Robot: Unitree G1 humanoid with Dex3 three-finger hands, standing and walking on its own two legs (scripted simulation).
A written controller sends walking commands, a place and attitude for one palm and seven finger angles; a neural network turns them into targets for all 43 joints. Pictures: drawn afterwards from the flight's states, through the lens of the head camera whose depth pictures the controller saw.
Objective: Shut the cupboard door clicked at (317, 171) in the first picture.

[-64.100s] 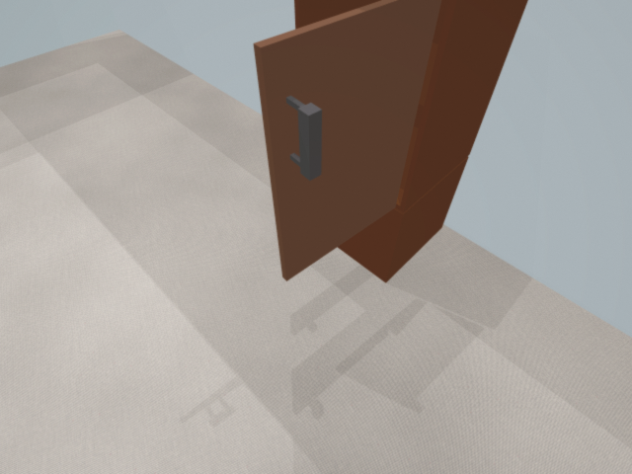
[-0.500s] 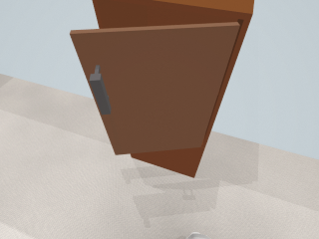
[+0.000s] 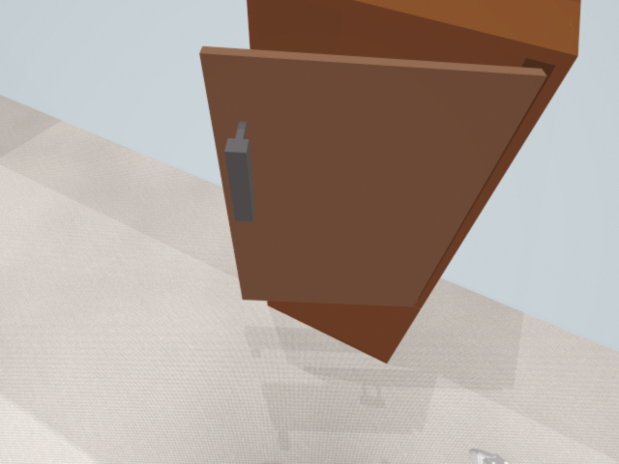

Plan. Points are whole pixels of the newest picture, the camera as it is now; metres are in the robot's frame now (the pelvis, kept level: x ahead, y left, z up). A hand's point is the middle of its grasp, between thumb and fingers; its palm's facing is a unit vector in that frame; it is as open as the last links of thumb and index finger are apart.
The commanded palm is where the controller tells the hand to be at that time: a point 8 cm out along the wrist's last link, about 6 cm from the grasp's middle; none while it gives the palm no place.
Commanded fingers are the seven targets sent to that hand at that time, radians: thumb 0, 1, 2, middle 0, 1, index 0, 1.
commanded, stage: come to a stop and stand still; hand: left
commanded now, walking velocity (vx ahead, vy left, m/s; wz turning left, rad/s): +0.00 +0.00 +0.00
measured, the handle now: (243, 172) +0.47 +0.14 +0.10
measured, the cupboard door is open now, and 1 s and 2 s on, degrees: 25 25 25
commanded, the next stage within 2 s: look again from close up in 0.72 s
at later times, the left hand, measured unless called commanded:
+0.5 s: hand out of the picture -0.04 +0.19 -0.16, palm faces -0.02 -0.99 -0.17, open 7.4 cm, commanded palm none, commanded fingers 0.00 0.90 0.90 -0.20 -0.30 -0.20 -0.30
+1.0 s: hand out of the picture -0.06 +0.19 -0.17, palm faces -0.02 -0.98 -0.20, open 7.4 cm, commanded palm none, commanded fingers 0.00 0.90 0.90 -0.20 -0.30 -0.20 -0.30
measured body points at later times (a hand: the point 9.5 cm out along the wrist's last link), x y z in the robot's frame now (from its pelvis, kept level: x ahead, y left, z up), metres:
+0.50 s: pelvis -0.04 +0.02 +0.02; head -0.04 +0.03 +0.47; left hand -0.04 +0.24 -0.15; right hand -0.04 -0.21 -0.14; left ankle +0.00 +0.11 -0.73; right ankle -0.07 -0.10 -0.73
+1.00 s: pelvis -0.05 +0.03 +0.00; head -0.04 +0.02 +0.45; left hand -0.06 +0.25 -0.15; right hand -0.07 -0.18 -0.16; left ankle +0.00 +0.11 -0.73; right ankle -0.07 -0.10 -0.73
